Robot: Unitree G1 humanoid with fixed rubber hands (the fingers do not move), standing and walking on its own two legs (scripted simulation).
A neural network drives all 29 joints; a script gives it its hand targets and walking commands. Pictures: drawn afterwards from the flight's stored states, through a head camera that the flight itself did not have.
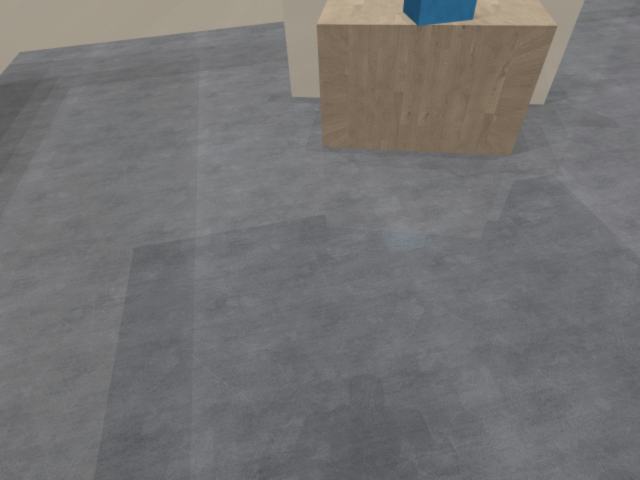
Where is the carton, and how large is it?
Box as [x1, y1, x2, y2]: [403, 0, 476, 25]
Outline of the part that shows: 403,11 418,25 472,19 476,0 404,0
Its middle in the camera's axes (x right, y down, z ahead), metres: +0.52 -1.08 +1.71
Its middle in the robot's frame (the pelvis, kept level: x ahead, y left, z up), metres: +2.01 -0.50 -0.03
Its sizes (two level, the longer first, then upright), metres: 0.253 0.202 0.202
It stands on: a pedestal, 0.65 m high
